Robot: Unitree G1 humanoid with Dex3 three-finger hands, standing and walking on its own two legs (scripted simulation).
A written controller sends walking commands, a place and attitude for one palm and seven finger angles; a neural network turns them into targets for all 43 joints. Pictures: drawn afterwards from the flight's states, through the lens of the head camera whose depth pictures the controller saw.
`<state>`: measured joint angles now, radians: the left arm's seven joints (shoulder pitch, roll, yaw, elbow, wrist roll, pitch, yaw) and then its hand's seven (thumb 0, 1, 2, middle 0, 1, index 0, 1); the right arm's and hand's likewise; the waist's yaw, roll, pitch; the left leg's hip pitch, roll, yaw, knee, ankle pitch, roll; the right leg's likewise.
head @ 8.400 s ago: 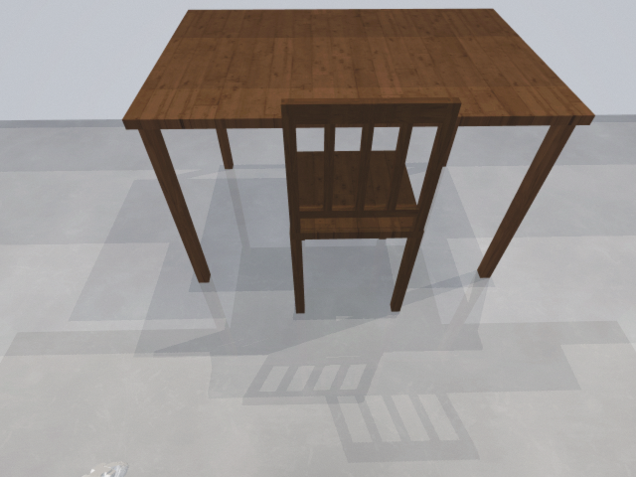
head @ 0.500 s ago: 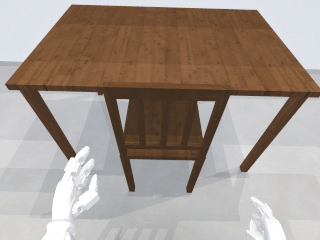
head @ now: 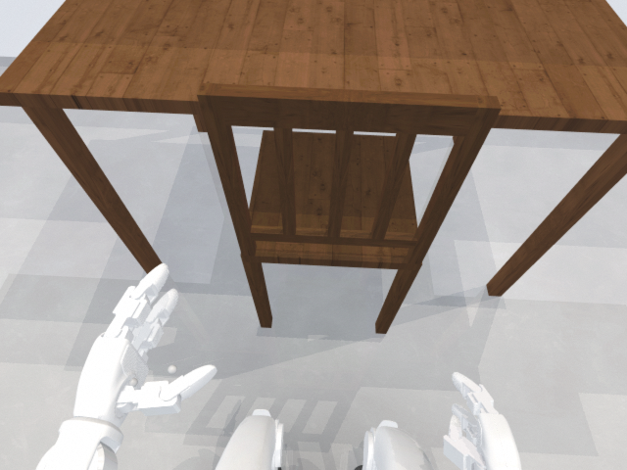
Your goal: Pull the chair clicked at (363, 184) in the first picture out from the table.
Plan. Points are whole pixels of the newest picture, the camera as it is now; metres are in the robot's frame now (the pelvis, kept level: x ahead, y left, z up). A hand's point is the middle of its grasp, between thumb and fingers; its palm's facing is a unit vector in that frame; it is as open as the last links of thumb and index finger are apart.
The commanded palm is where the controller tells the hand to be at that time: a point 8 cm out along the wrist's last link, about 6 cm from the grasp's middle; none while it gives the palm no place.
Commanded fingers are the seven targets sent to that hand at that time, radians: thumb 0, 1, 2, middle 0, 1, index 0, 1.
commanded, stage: raise the hand toward the chair's back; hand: left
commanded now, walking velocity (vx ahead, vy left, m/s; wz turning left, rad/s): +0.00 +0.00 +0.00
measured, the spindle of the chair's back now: (338, 188) +0.54 +0.00 -0.02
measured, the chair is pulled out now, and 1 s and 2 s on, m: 0.00 0.00 0.00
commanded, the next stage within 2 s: aim the fingers beside a spindle in 1.32 s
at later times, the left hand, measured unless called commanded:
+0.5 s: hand (141, 347) +0.24 +0.21 +0.06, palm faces +0.03 -1.00 -0.06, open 16.3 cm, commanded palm +0.22 +0.26 +0.06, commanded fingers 0.00 -0.50 0.30 -0.06 -0.08 -0.06 -0.08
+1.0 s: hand (129, 324) +0.26 +0.22 +0.07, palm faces +0.01 -1.00 -0.07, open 16.9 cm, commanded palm +0.24 +0.28 +0.07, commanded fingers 0.00 -0.50 0.30 -0.06 -0.08 -0.06 -0.08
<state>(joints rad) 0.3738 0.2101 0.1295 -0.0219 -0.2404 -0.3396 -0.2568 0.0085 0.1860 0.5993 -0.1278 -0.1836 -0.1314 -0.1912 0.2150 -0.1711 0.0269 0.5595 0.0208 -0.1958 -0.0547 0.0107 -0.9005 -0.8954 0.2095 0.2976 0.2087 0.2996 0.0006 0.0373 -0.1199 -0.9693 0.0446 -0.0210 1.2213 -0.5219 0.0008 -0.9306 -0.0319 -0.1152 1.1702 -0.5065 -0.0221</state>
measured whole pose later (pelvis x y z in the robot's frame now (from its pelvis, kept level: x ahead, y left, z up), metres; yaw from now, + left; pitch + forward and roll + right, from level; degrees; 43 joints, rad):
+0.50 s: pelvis +0.02 +0.01 +0.01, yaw +0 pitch +15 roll -3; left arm 0.37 0.23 0.17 0.01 -0.24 -0.41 -0.22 -0.01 -0.39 0.35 -0.07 -0.09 -0.07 -0.10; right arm 0.20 -0.23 0.01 0.51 0.02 -0.21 -0.05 0.01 -0.90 -0.90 0.21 0.30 0.20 0.30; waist 0.00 0.02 -0.13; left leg -0.90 0.03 -0.01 1.15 -0.52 0.02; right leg -0.86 -0.04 -0.10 1.09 -0.50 0.00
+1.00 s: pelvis +0.02 +0.02 +0.02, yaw +0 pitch +15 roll -3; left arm 0.28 0.26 0.23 0.09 -0.27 -0.38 -0.29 -0.01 -0.50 0.30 -0.06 -0.08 -0.06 -0.08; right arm 0.24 -0.25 0.00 0.54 0.02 -0.21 -0.05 0.01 -0.90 -0.90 0.21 0.30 0.21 0.30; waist -0.02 0.03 -0.12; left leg -0.86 0.03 0.00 1.10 -0.50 0.02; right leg -0.82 -0.04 -0.10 1.05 -0.48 0.00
